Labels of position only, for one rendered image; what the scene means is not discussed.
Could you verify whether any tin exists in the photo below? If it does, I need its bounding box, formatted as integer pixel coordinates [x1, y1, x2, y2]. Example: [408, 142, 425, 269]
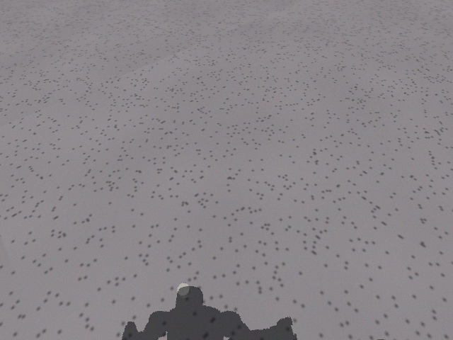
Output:
[177, 283, 190, 298]

